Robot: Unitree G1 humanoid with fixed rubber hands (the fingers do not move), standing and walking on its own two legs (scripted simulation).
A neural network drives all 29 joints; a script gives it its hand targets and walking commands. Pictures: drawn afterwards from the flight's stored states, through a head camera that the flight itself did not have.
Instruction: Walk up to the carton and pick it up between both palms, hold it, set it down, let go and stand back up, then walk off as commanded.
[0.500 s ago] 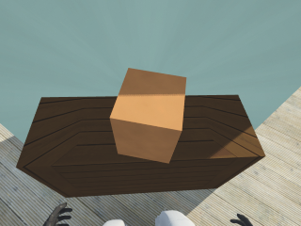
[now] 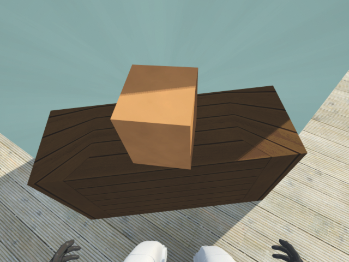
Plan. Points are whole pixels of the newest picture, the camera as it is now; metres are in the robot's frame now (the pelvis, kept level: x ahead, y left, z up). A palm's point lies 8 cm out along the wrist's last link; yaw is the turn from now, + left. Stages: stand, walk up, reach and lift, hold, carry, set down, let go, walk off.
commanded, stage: walk off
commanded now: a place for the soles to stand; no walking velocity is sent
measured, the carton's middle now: (162, 119) +0.51 +0.03 -0.07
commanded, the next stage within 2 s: none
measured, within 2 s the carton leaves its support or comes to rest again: neither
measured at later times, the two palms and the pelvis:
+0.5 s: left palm out of the picture +0.05 +0.33 -0.13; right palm out of the picture +0.02 -0.23 -0.08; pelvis -0.06 +0.06 +0.01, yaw +0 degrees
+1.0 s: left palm out of the picture -0.10 +0.31 -0.09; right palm out of the picture -0.10 -0.27 -0.14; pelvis -0.19 +0.01 -0.01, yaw +0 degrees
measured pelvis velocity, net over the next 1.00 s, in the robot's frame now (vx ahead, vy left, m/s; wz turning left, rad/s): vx -0.19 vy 0.01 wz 0.00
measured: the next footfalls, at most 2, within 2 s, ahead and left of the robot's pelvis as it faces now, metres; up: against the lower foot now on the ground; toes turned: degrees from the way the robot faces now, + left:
left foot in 0.26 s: +0.03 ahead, +0.13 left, +0.00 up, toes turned -4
right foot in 0.84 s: -0.13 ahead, -0.09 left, +0.00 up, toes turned +6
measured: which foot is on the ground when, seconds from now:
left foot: up 0.00-0.24, down 0.26-0.86, up 0.88-1.00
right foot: down 0.00-0.26, up 0.28-0.82, down 0.84-1.00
